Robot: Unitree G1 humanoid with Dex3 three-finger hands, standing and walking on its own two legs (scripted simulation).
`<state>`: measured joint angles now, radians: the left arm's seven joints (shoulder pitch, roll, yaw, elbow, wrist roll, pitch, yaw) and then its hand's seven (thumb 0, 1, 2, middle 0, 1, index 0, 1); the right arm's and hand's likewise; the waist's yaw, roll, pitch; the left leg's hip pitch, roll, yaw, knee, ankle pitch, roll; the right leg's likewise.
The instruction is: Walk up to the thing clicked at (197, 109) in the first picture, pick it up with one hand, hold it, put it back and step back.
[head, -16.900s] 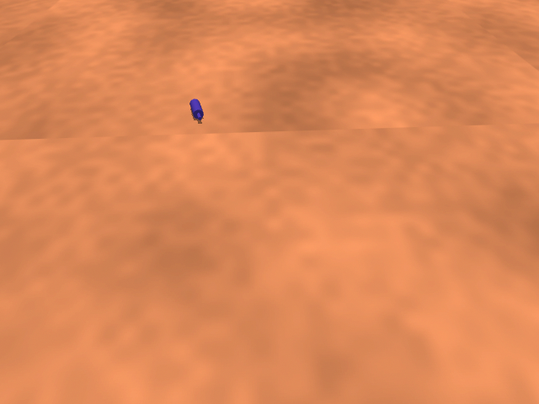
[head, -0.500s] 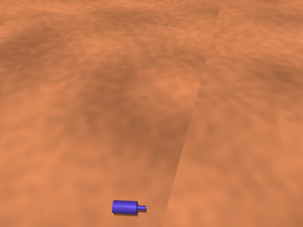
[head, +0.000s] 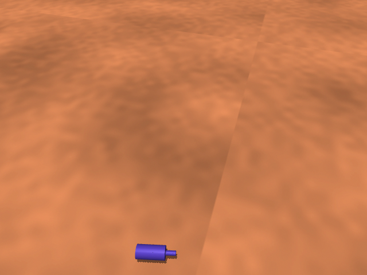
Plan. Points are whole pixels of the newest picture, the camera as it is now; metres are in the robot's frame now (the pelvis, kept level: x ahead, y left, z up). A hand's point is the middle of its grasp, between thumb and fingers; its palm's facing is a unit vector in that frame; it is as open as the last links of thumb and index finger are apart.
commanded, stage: stand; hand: left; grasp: from above
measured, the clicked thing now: (156, 252) +0.40 +0.16 -0.75
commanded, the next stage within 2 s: rise first in 0.02 s
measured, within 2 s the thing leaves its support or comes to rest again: neither
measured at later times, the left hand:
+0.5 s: hand out of the picture +0.14 +0.25 -0.18, palm faces -0.08 -0.92 -0.38, open 11.4 cm
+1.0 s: hand out of the picture +0.12 +0.26 -0.27, palm faces -0.26 -0.82 -0.51, open 14.2 cm
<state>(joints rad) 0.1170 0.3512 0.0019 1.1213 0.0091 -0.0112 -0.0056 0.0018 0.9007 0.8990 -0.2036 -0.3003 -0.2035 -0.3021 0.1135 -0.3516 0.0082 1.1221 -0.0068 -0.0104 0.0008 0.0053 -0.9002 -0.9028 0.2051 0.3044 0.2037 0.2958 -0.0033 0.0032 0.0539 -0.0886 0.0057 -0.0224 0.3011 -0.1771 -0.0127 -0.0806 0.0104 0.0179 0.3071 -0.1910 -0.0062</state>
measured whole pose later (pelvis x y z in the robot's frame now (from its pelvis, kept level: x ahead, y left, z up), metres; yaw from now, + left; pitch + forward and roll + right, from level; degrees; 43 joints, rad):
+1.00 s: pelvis -0.02 +0.02 -0.13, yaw +0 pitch +23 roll -2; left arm 0.28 0.31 0.07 0.35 0.34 0.19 0.04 -0.01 -0.57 0.97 -0.10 -1.06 -0.10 -1.06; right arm 0.15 -0.23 -0.02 0.52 0.01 -0.13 0.00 0.01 -0.94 -0.92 0.21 0.30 0.20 0.30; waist -0.03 0.01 -0.16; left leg -1.13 -0.01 -0.05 1.33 -0.60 0.01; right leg -1.08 0.01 -0.01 1.29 -0.60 0.02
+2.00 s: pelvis -0.11 +0.01 -0.41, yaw -4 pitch +34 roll -6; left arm -0.70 0.56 0.03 1.21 1.17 -0.24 0.34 0.00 -0.53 1.04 -0.07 -0.99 -0.07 -0.99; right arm 0.13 -0.26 -0.04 0.76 -0.08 -0.05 0.09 0.01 -0.90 -0.90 0.20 0.30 0.20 0.30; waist -0.13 0.00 -0.13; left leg -2.18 -0.02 -0.08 2.25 -0.67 0.00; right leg -2.12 0.03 -0.05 2.20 -0.68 0.02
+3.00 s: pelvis -0.10 +0.01 -0.45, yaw -6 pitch +35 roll -6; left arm -0.86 0.61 0.04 1.41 1.29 -0.25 0.47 0.00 -0.49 0.98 -0.08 -1.02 -0.10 -1.00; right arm 0.12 -0.25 0.02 0.78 -0.14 -0.05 0.12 0.00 -0.90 -0.90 0.20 0.30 0.20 0.30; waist -0.19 -0.01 -0.08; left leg -2.30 -0.01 -0.11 2.40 -0.70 -0.01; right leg -2.25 0.04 -0.07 2.34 -0.70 0.02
